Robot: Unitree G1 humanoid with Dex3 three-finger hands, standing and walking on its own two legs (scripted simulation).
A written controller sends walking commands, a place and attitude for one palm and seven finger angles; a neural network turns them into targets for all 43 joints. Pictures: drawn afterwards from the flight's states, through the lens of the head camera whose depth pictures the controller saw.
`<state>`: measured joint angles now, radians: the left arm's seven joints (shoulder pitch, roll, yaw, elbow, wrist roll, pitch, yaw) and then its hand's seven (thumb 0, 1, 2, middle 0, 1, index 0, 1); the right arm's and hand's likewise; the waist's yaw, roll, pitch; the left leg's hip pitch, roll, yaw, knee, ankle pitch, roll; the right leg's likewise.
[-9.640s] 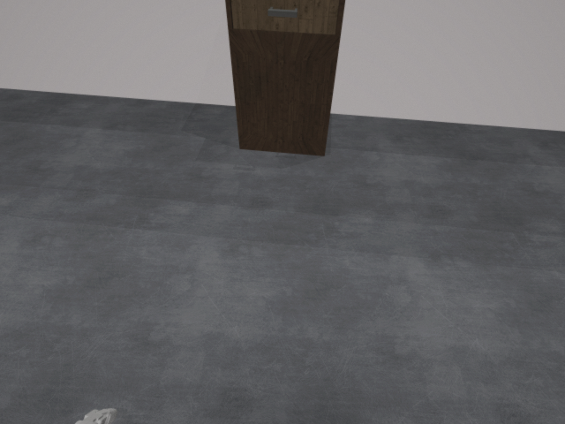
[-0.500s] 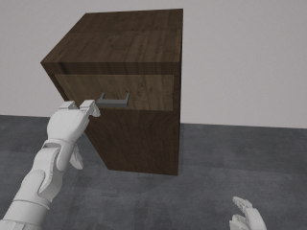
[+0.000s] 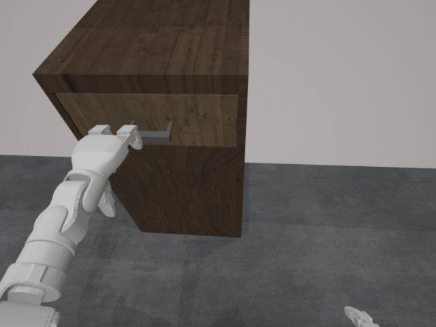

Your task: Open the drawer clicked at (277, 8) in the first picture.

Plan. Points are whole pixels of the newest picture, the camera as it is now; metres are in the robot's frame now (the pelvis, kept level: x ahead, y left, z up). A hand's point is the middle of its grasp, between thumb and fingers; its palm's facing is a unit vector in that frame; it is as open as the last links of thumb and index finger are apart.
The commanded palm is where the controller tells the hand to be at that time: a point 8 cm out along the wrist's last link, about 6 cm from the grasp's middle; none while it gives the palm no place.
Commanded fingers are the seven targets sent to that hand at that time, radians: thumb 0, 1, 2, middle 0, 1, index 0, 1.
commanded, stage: move the hooked fingers above the handle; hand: left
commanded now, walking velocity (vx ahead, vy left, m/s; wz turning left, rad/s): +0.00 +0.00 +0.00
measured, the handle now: (149, 130) +0.56 +0.24 -0.01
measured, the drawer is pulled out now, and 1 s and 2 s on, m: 0.00 0.00 0.00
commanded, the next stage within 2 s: none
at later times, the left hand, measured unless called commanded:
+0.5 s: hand (136, 146) +0.45 +0.23 +0.05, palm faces -0.03 -0.03 -1.00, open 13.8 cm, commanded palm +0.43 +0.24 +0.11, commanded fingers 0.00 -0.50 0.30 -0.30 -1.20 -0.30 -1.20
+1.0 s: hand (148, 130) +0.50 +0.21 +0.05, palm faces +0.00 -0.02 -1.00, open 13.8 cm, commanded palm +0.48 +0.23 +0.10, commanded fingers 0.00 -0.50 0.30 -0.30 -1.20 -0.30 -1.20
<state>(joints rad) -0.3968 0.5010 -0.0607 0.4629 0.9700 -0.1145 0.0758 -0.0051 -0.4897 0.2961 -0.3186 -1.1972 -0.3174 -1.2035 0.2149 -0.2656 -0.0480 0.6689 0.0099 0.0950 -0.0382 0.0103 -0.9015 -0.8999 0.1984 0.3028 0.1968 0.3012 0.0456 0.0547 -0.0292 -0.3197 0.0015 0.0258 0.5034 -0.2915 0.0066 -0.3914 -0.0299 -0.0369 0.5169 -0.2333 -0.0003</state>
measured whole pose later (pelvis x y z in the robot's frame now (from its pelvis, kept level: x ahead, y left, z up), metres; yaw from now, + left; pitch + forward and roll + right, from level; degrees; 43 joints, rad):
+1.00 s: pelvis +0.01 +0.00 -0.02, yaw -1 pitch +16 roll +0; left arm -0.84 0.53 0.00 0.99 1.09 -0.15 0.25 0.00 -0.49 0.30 -0.32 -1.20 -0.32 -1.20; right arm 0.33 -0.27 -0.07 0.70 -0.02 0.11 -0.02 0.01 -0.90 -0.90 0.20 0.30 0.20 0.30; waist -0.09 0.04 -0.10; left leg -0.58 0.02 0.04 0.67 -0.36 0.00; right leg -0.65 -0.01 -0.02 0.65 -0.28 0.00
